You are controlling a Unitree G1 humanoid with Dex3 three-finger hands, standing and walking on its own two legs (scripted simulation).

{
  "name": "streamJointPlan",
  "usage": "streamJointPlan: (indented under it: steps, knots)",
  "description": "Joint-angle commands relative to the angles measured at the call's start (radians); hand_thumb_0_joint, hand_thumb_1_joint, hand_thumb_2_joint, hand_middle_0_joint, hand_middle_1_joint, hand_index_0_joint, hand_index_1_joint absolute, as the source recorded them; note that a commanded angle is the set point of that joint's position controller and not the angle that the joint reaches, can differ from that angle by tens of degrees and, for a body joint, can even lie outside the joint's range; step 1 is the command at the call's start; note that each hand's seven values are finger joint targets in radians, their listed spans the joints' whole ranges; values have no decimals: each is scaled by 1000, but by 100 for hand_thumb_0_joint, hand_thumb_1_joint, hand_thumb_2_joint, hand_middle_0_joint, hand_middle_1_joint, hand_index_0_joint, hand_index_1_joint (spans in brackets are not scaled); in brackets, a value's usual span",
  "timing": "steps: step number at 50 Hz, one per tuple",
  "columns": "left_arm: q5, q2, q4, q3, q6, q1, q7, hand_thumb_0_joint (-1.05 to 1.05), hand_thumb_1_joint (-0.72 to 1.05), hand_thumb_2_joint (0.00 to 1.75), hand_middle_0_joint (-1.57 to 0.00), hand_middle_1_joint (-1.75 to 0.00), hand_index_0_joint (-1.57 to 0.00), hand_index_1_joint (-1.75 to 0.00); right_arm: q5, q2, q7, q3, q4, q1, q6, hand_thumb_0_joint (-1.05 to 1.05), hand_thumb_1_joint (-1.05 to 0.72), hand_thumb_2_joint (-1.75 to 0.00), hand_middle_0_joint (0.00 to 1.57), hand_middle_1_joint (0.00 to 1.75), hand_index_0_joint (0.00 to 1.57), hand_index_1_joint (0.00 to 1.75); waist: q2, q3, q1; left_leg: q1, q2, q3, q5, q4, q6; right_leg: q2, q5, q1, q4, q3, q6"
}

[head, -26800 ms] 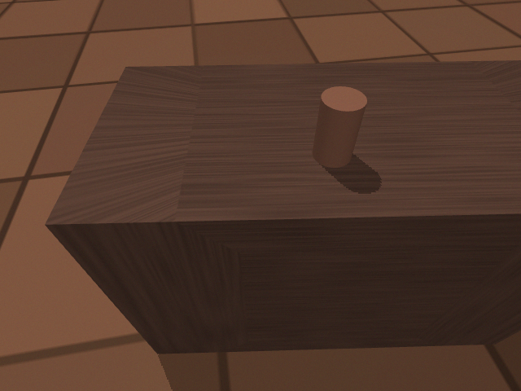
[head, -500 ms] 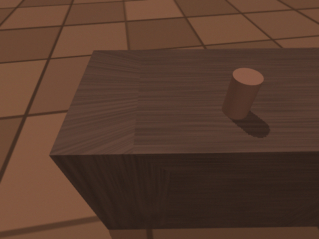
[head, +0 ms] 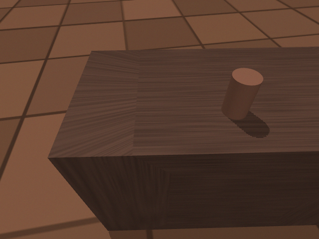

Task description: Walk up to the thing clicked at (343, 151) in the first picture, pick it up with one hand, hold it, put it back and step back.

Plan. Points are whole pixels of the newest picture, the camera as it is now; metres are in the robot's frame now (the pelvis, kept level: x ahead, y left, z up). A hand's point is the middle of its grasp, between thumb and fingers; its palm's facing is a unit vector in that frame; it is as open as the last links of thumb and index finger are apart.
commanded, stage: stand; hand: right
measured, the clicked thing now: (240, 94) +0.51 -0.23 +0.08
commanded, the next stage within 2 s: none
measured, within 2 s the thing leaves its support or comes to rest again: neither
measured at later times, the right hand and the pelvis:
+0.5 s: hand out of the picture +0.07 -0.25 -0.16, palm faces -0.04 +0.94 -0.34, open 7.4 cm; pelvis +0.00 +0.00 +0.00, yaw +0 degrees
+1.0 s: hand out of the picture +0.07 -0.25 -0.16, palm faces -0.03 +0.94 -0.34, open 7.4 cm; pelvis +0.00 +0.00 +0.00, yaw +0 degrees
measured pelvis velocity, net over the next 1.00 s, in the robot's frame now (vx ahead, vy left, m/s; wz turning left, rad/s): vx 0.00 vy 0.00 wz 0.00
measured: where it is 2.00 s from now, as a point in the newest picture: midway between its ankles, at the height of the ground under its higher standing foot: outside the picture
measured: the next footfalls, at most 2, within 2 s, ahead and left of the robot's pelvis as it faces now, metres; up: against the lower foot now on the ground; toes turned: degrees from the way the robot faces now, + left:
none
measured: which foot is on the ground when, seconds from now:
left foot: down 0.00-1.00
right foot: down 0.00-1.00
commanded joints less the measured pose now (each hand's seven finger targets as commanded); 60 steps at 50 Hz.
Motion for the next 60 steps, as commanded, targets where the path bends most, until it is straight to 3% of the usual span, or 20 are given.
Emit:
streamJointPlan:
  steps: [1, 2, 12, 21, 31, 39, 44, 60]
  knots:
    - [-3, 211, -53, 42, -17, -35, 19, 0, 90, 90, -20, -30, -20, -30, -2, -214, -17, -42, -54, -24, -16, 0, -83, -90, 20, 30, 20, 30, -6, -50, -2, -27, 104, -75, 101, -61, 40, -103, 99, 15, -51, 82, -36]
    - [-2, 211, -57, 43, -18, -35, 19, 0, 90, 90, -20, -30, -20, -30, -2, -218, -17, -44, -56, -29, -15, 0, -90, -90, 20, 30, 20, 30, -4, -62, -2, -13, 106, -74, 124, -53, 42, -105, 120, 16, -49, 84, -38]
    - [-5, 209, -61, 42, -21, -31, 20, 0, 90, 90, -20, -30, -20, -30, 0, -215, -17, -46, -56, -28, -19, 0, -90, -90, 20, 30, 20, 30, 9, -78, -1, -12, 105, -69, 180, -47, 40, -110, 176, 37, -41, 84, -37]
    - [-4, 208, -60, 42, -21, -23, 20, 0, 90, 90, -20, -30, -20, -30, 1, -210, -15, -44, -56, -29, -19, 0, -90, -90, 20, 30, 20, 30, 9, -69, 1, -14, 106, -71, 175, -54, 43, -110, 167, 36, -40, 80, -34]
    - [-5, 214, -61, 43, -23, -25, 19, 0, 90, 90, -20, -30, -20, -30, -1, -212, -13, -50, -52, -28, -15, 0, -90, -90, 20, 30, 20, 30, -3, -44, -5, -21, 99, -73, 85, -65, 41, -106, 81, 3, -65, 87, -36]
    - [-4, 208, -63, 42, -24, -17, 19, 0, 90, 90, -20, -30, -20, -30, 0, -213, -13, -50, -55, -34, -18, 0, -90, -90, 20, 30, 20, 30, 15, -72, -2, -14, 105, -72, 129, -54, 43, -112, 144, 30, -47, 88, -37]
    - [-5, 208, -61, 41, -22, -19, 20, 0, 90, 90, -20, -30, -20, -30, 0, -212, -12, -49, -51, -30, -17, 0, -90, -90, 20, 30, 20, 30, 11, -49, -2, -20, 101, -72, 93, -65, 39, -106, 97, 6, -53, 85, -35]
    - [-5, 208, -68, 39, -25, -19, 21, 0, 90, 90, -20, -30, -20, -30, 1, -213, -13, -52, -54, -32, -19, 0, -90, -90, 20, 30, 20, 30, 1, -81, -2, 1, 106, -68, 173, -47, 41, -112, 164, 26, -37, 81, -35]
